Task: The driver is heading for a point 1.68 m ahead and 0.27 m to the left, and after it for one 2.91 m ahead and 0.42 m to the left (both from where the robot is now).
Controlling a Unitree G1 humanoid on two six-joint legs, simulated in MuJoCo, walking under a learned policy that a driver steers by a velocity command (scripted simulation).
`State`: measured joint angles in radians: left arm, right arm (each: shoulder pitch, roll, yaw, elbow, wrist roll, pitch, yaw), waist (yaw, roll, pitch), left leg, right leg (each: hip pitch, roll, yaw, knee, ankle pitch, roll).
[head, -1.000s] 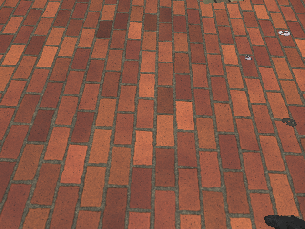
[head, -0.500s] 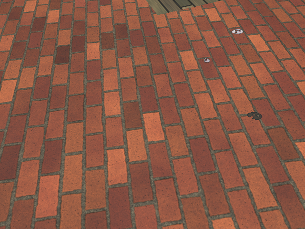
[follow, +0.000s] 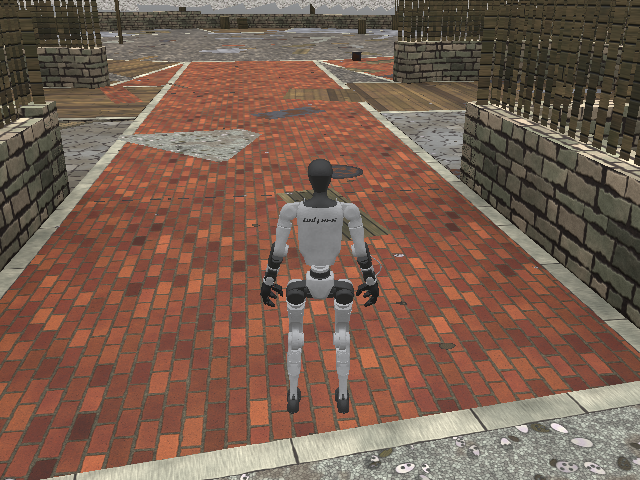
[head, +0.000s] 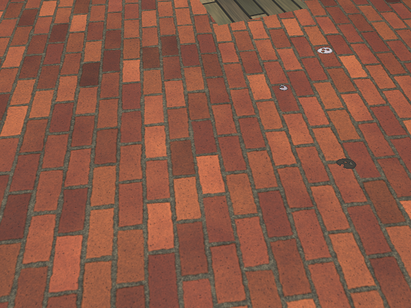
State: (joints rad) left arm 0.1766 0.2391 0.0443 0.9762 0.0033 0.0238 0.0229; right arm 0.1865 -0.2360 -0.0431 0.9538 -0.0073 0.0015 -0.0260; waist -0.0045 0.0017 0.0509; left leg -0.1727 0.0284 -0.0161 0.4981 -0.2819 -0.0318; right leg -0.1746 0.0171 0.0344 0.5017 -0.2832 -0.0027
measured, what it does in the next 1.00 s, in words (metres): stands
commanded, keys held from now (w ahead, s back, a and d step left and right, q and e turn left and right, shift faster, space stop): no key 0.96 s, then w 0.04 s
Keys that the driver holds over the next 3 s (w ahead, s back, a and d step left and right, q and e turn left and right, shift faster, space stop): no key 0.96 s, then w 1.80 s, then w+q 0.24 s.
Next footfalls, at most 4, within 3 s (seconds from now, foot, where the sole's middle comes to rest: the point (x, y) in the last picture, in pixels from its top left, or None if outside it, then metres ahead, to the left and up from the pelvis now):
1.66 right None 0.43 -0.08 -0.77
2.20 left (166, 247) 0.73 0.17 -0.77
2.78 right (227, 177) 1.05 -0.06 -0.77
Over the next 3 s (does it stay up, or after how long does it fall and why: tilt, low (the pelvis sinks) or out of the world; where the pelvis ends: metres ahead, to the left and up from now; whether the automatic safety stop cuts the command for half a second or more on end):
stays up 0.99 0.02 0.01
